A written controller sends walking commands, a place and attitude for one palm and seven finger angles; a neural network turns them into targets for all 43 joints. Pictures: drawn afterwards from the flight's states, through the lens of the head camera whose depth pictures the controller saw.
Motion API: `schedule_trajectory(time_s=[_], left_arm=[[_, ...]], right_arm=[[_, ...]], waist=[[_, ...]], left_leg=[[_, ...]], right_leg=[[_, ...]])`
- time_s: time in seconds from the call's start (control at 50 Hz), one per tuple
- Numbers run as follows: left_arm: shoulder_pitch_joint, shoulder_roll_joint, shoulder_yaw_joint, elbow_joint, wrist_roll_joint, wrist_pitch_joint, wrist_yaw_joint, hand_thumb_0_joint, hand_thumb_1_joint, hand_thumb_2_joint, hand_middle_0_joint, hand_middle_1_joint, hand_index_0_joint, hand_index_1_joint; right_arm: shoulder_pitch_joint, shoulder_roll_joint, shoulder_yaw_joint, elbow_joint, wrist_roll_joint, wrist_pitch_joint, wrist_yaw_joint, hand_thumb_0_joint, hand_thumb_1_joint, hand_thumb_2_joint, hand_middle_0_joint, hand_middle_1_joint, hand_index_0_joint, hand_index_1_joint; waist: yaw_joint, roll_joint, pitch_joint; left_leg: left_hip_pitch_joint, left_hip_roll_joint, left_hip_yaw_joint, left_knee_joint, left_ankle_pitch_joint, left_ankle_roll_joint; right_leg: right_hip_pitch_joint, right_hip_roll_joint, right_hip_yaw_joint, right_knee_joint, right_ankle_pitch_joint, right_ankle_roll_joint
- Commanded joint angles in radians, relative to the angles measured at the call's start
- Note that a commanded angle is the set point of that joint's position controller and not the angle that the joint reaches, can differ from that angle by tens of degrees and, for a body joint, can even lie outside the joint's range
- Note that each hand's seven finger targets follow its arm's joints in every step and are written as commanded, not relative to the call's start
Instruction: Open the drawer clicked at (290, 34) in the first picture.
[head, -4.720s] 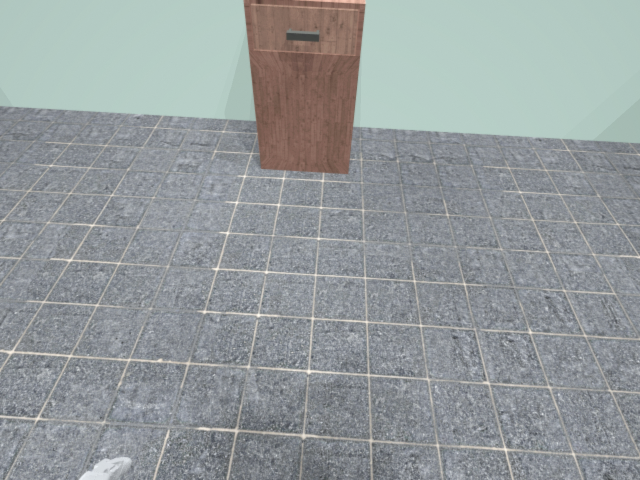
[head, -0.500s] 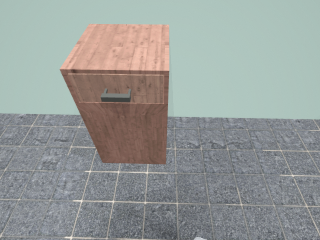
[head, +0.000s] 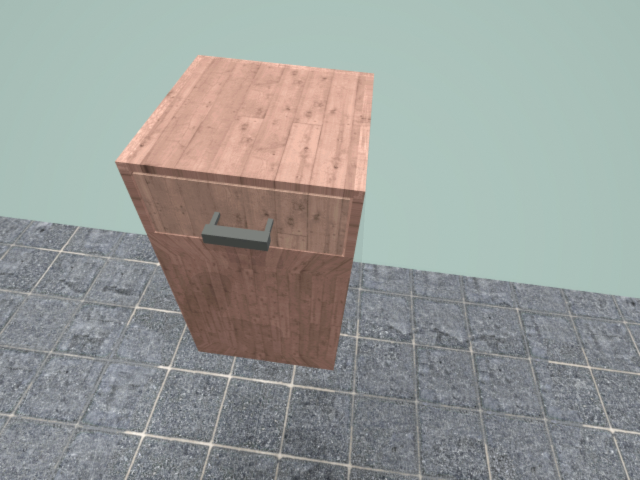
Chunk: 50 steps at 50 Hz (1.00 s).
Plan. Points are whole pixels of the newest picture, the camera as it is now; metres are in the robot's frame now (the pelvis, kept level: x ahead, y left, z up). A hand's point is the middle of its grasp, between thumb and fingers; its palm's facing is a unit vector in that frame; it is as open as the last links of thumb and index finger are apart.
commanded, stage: come to a stop and stand still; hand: left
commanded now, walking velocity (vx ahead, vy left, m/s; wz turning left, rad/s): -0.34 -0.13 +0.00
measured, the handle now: (239, 228) +0.55 +0.21 -0.08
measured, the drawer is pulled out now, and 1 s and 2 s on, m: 0.00 0.00 0.00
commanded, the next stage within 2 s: none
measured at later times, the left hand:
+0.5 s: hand out of the picture +0.06 +0.14 -0.15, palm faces +0.03 -0.95 -0.30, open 7.4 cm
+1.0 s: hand out of the picture -0.03 +0.15 -0.16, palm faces +0.12 -0.96 -0.24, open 7.4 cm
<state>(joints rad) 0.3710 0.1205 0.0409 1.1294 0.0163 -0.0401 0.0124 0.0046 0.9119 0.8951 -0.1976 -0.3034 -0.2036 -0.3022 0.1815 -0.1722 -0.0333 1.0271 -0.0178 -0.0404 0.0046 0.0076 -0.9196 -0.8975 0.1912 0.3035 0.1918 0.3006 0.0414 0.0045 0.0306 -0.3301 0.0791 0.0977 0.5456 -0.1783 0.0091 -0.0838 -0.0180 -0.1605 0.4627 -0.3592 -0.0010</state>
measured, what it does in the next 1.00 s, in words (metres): steps on the spot: right foot, then left foot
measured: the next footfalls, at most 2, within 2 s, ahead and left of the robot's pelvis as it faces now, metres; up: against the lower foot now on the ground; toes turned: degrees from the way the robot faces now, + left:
right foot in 0.42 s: +0.05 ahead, -0.16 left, +0.00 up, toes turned -4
left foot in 1.00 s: +0.05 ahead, +0.11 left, +0.00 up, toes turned +3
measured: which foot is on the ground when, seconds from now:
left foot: down 0.00-0.42, up 0.44-0.98, down 1.00-1.00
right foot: down 0.00-0.02, up 0.04-0.40, down 0.42-1.00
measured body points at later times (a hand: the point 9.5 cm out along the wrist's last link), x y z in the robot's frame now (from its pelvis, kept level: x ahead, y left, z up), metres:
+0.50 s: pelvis -0.01 -0.06 +0.00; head -0.01 -0.10 +0.45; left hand +0.06 +0.19 -0.13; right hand +0.04 -0.31 -0.17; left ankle +0.03 +0.10 -0.71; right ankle +0.00 -0.16 -0.73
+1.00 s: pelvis -0.01 -0.04 +0.01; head +0.01 -0.05 +0.46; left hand -0.04 +0.20 -0.14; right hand +0.05 -0.28 -0.15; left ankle -0.05 +0.10 -0.73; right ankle +0.01 -0.16 -0.73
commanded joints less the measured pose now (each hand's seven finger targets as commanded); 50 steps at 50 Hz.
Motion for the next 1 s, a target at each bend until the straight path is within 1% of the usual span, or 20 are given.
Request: schedule_trajectory(time_s=[0.0,0.06,0.12,0.16,0.22,0.32,0.36,0.38,0.4,0.42,0.44,0.46,0.52,0.62,0.7,0.8,0.88,0.92,0.94,0.98], left_arm=[[0.081,0.047,-0.017,-0.027,-0.016,0.008,0.028,0.000,0.900,0.900,-0.200,-0.300,-0.200,-0.300],[0.040,0.082,-0.014,-0.017,-0.009,0.041,0.034,0.000,0.900,0.900,-0.200,-0.300,-0.200,-0.300],[0.004,0.114,0.008,-0.060,-0.002,0.066,0.029,0.000,0.900,0.900,-0.200,-0.300,-0.200,-0.300],[-0.024,0.118,0.021,-0.087,0.000,0.081,0.024,0.000,0.900,0.900,-0.200,-0.300,-0.200,-0.300],[-0.040,0.104,0.036,-0.124,0.000,0.096,0.018,0.000,0.900,0.900,-0.200,-0.300,-0.200,-0.300],[-0.023,0.092,0.031,-0.146,-0.002,0.085,0.013,0.000,0.900,0.900,-0.200,-0.300,-0.200,-0.300],[0.020,0.120,0.027,-0.123,0.006,0.065,0.015,0.000,0.900,0.900,-0.200,-0.300,-0.200,-0.300],[-0.002,0.179,0.028,-0.133,0.015,0.050,0.020,0.000,0.900,0.900,-0.200,-0.300,-0.200,-0.300],[-0.072,0.262,0.033,-0.168,0.018,0.046,0.020,0.000,0.900,0.900,-0.200,-0.300,-0.200,-0.300],[-0.103,0.290,0.034,-0.192,0.013,0.052,0.018,0.000,0.900,0.900,-0.200,-0.300,-0.200,-0.300],[-0.141,0.288,0.042,-0.202,0.015,0.051,0.020,0.000,0.900,0.900,-0.200,-0.300,-0.200,-0.300],[-0.165,0.274,0.046,-0.205,0.015,0.051,0.024,0.000,0.900,0.900,-0.200,-0.300,-0.200,-0.300],[-0.176,0.242,0.040,-0.209,0.004,0.041,0.018,0.000,0.900,0.900,-0.200,-0.300,-0.200,-0.300],[-0.075,0.233,0.050,-0.182,0.003,0.033,0.028,0.000,0.900,0.900,-0.200,-0.300,-0.200,-0.300],[-0.022,0.234,0.053,-0.154,0.005,0.030,0.033,0.000,0.900,0.900,-0.200,-0.300,-0.200,-0.300],[-0.042,0.237,0.053,-0.142,0.015,0.034,0.028,0.000,0.900,0.900,-0.200,-0.300,-0.200,-0.300],[-0.067,0.239,0.051,-0.123,0.017,0.042,0.022,0.000,0.900,0.900,-0.200,-0.300,-0.200,-0.300],[-0.088,0.229,0.044,-0.110,0.007,0.047,0.019,0.000,0.900,0.900,-0.200,-0.300,-0.200,-0.300],[-0.095,0.200,0.036,-0.105,0.002,0.049,0.019,0.000,0.900,0.900,-0.200,-0.300,-0.200,-0.300],[-0.065,0.119,0.015,-0.105,-0.005,0.055,0.015,0.000,0.900,0.900,-0.200,-0.300,-0.200,-0.300]], right_arm=[[0.192,-0.144,-0.008,0.027,0.004,-0.001,-0.040,0.000,-0.900,-0.900,0.200,0.300,0.200,0.300],[0.087,-0.125,-0.002,0.021,0.010,0.018,-0.063,0.000,-0.900,-0.900,0.200,0.300,0.200,0.300],[0.092,-0.164,-0.030,0.012,0.009,0.042,-0.070,0.000,-0.900,-0.900,0.200,0.300,0.200,0.300],[0.076,-0.178,-0.048,-0.005,0.004,0.053,-0.072,0.000,-0.900,-0.900,0.200,0.300,0.200,0.300],[0.003,-0.180,-0.056,-0.040,-0.004,0.060,-0.065,0.000,-0.900,-0.900,0.200,0.300,0.200,0.300],[-0.073,-0.167,-0.054,-0.068,-0.011,0.067,-0.038,0.000,-0.900,-0.900,0.200,0.300,0.200,0.300],[-0.052,-0.134,-0.045,-0.059,-0.002,0.072,-0.024,0.000,-0.900,-0.900,0.200,0.300,0.200,0.300],[-0.021,-0.074,-0.036,-0.061,0.008,0.077,-0.018,0.000,-0.900,-0.900,0.200,0.300,0.200,0.300],[-0.012,-0.041,-0.028,-0.087,0.011,0.084,-0.011,0.000,-0.900,-0.900,0.200,0.300,0.200,0.300],[-0.029,-0.088,-0.035,-0.092,0.006,0.094,-0.008,0.000,-0.900,-0.900,0.200,0.300,0.200,0.300],[-0.032,-0.096,-0.040,-0.086,0.001,0.099,-0.003,0.000,-0.900,-0.900,0.200,0.300,0.200,0.300],[-0.013,-0.105,-0.040,-0.072,-0.001,0.099,-0.002,0.000,-0.900,-0.900,0.200,0.300,0.200,0.300],[0.088,-0.117,-0.043,-0.023,-0.005,0.092,0.002,0.000,-0.900,-0.900,0.200,0.300,0.200,0.300],[0.082,-0.122,-0.043,-0.036,-0.006,0.089,-0.004,0.000,-0.900,-0.900,0.200,0.300,0.200,0.300],[0.063,-0.115,-0.037,-0.048,-0.005,0.092,-0.008,0.000,-0.900,-0.900,0.200,0.300,0.200,0.300],[0.074,-0.096,-0.028,-0.047,0.003,0.084,-0.008,0.000,-0.900,-0.900,0.200,0.300,0.200,0.300],[0.095,-0.076,-0.017,-0.039,0.009,0.068,-0.013,0.000,-0.900,-0.900,0.200,0.300,0.200,0.300],[0.148,-0.069,-0.009,-0.009,0.009,0.058,-0.018,0.000,-0.900,-0.900,0.200,0.300,0.200,0.300],[0.166,-0.079,-0.006,0.003,0.010,0.048,-0.022,0.000,-0.900,-0.900,0.200,0.300,0.200,0.300],[0.138,-0.162,-0.015,-0.010,0.001,0.038,-0.028,0.000,-0.900,-0.900,0.200,0.300,0.200,0.300]], waist=[[-0.049,0.188,-0.131],[-0.041,0.202,-0.030],[-0.063,0.148,-0.060],[-0.064,0.109,-0.082],[-0.042,0.110,-0.108],[-0.010,0.198,-0.073],[0.011,0.086,-0.058],[-0.001,-0.105,-0.029],[-0.022,-0.304,0.032],[-0.003,-0.241,0.047],[-0.017,-0.215,0.073],[-0.026,-0.224,0.091],[-0.045,-0.138,0.080],[0.003,-0.102,-0.003],[0.023,-0.121,-0.046],[0.014,-0.180,-0.056],[-0.005,-0.205,-0.060],[-0.037,-0.198,-0.066],[-0.049,-0.140,-0.058],[-0.031,0.131,-0.024]], left_leg=[[0.336,0.300,-0.248,-0.142,0.893,0.161],[0.269,0.263,-0.184,-0.163,0.982,0.159],[0.312,0.282,-0.178,-0.150,0.991,0.179],[0.280,0.303,-0.180,-0.159,0.872,0.197],[0.209,0.281,-0.143,-0.173,0.645,0.183],[0.045,0.219,-0.122,-0.203,0.162,0.128],[-0.035,0.120,-0.076,-0.112,-0.099,0.054],[-0.061,0.017,-0.021,0.029,-0.243,-0.003],[-0.088,-0.042,-0.024,0.154,-0.330,-0.027],[-0.047,-0.026,-0.091,0.245,-0.347,-0.019],[-0.080,-0.024,-0.113,0.304,-0.300,-0.015],[-0.095,-0.027,-0.119,0.348,-0.251,-0.011],[-0.127,-0.038,-0.126,0.436,-0.129,-0.024],[-0.196,-0.041,-0.139,0.436,-0.133,-0.055],[-0.200,-0.040,-0.139,0.388,-0.184,-0.065],[-0.101,-0.043,-0.105,0.242,-0.229,-0.052],[0.039,-0.065,-0.064,0.057,-0.200,-0.036],[0.183,-0.078,-0.037,-0.111,-0.058,-0.031],[0.250,-0.053,-0.054,-0.186,-0.012,-0.025],[0.198,0.145,-0.266,-0.278,-0.015,0.039]], right_leg=[[-0.209,-0.045,0.079,0.244,-0.193,0.016],[-0.241,-0.068,0.132,0.296,-0.183,0.022],[-0.297,-0.052,0.136,0.382,-0.161,0.021],[-0.315,-0.043,0.150,0.475,-0.173,0.021],[-0.311,-0.034,0.169,0.532,-0.120,0.023],[-0.155,-0.034,0.117,0.280,-0.018,0.013],[-0.038,-0.029,0.108,0.030,0.132,0.023],[-0.085,-0.148,0.286,-0.142,0.074,-0.004],[-0.221,-0.317,0.496,-0.279,-0.020,-0.072],[-0.324,-0.363,0.528,-0.342,-0.199,-0.128],[-0.353,-0.341,0.530,-0.362,-0.282,-0.125],[-0.340,-0.325,0.526,-0.353,-0.242,-0.114],[-0.238,-0.266,0.376,-0.284,-0.020,-0.094],[-0.024,-0.307,0.364,-0.227,0.194,-0.134],[0.067,-0.330,0.377,-0.195,0.360,-0.158],[0.014,-0.308,0.355,-0.206,0.301,-0.168],[-0.057,-0.266,0.320,-0.191,0.271,-0.148],[-0.135,-0.211,0.265,-0.151,0.196,-0.096],[-0.187,-0.172,0.240,-0.105,0.157,-0.069],[-0.264,-0.063,0.136,0.016,0.038,-0.007]])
